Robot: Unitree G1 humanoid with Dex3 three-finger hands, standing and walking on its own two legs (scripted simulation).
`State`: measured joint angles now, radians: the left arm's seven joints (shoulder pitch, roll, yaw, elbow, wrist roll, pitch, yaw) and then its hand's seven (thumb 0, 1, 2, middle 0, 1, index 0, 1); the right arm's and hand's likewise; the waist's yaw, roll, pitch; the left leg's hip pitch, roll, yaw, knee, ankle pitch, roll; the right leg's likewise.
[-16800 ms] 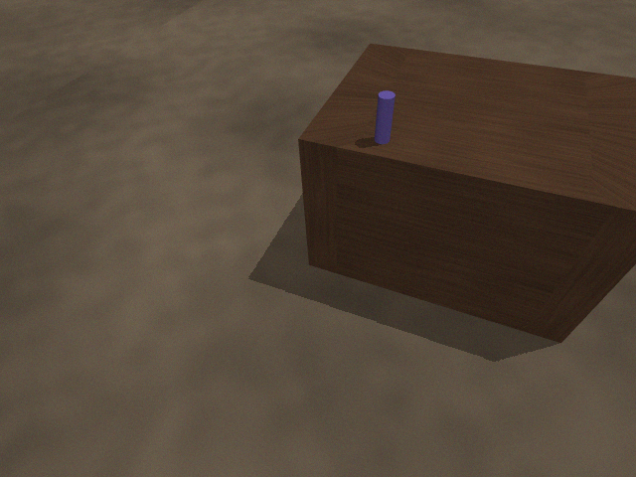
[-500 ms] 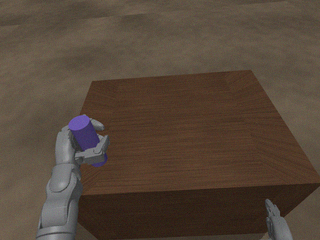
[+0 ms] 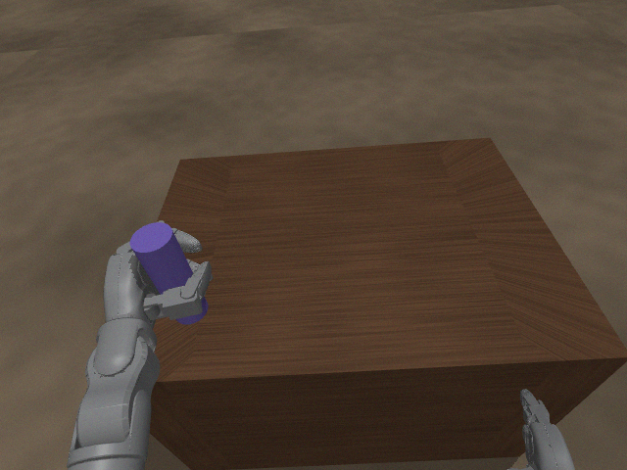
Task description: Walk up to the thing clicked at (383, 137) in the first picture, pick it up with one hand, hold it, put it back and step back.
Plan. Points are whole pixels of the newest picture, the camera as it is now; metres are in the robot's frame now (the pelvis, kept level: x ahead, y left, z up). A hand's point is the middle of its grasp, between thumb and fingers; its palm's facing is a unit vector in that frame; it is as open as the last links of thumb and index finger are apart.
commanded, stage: hold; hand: left
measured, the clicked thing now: (173, 277) +0.32 +0.18 +0.13
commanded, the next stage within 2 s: crouch in 0.08 s
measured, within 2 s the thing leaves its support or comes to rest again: neither
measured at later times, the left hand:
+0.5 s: hand (194, 286) +0.34 +0.17 +0.08, palm faces +0.14 -0.99 +0.00, open 5.9 cm
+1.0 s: hand (212, 287) +0.39 +0.17 +0.01, palm faces +0.12 -0.99 -0.01, open 5.9 cm
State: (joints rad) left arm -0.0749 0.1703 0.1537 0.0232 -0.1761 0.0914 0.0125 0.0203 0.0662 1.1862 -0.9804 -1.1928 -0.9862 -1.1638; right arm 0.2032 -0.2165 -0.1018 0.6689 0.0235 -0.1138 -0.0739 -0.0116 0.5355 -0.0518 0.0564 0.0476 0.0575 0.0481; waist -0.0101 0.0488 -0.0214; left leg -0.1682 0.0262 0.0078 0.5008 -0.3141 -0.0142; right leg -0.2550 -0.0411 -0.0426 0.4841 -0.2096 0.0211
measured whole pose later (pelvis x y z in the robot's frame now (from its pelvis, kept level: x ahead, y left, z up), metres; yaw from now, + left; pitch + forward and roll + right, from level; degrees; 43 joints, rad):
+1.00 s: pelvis -0.02 +0.00 -0.03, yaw +0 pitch +10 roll +0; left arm -0.45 0.25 0.21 0.80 -0.14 -0.37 -0.02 0.02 0.06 1.21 -0.99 -1.19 -0.99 -1.15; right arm 0.27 -0.24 -0.09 0.43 -0.01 -0.09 -0.03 -0.01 0.51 -0.05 0.06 0.05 0.06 0.05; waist -0.08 -0.02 -0.07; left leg -0.56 0.03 0.01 0.80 -0.42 -0.01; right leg -0.64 -0.05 -0.03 0.76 -0.29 0.02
